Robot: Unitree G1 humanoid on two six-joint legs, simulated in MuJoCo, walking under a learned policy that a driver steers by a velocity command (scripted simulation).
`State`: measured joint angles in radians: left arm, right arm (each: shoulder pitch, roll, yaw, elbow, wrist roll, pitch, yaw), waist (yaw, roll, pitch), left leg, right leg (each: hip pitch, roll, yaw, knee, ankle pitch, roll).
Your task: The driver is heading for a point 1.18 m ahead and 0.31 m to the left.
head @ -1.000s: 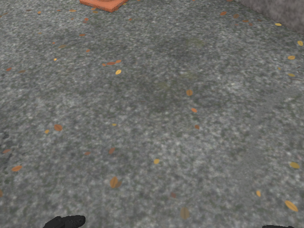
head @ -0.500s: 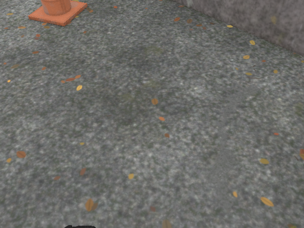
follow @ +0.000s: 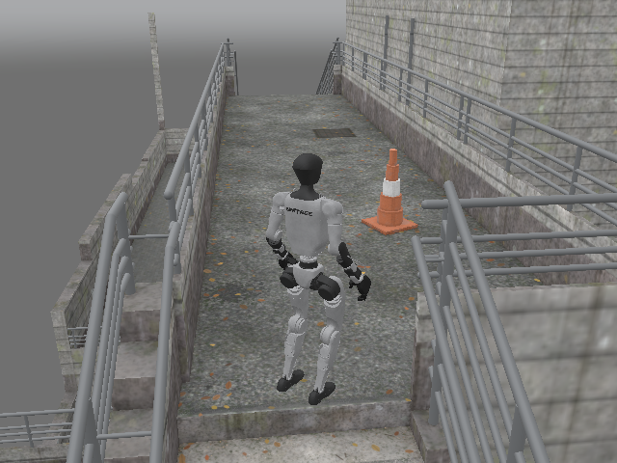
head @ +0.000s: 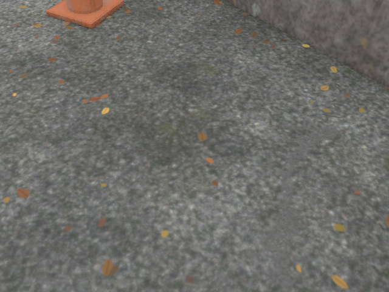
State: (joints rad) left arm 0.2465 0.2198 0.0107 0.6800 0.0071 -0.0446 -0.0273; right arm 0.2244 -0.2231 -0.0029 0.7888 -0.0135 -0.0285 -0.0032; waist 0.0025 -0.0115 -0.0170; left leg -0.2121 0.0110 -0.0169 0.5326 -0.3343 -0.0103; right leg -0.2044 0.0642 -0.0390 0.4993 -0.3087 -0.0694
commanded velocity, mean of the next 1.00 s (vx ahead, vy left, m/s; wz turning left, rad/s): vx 0.06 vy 0.00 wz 0.00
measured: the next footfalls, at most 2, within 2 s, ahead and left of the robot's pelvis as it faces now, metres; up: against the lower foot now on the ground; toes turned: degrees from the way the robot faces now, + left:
right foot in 1.50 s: +0.17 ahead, -0.14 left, +0.00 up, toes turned -4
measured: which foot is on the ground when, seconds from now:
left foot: down 0.00-1.00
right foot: down 0.00-1.00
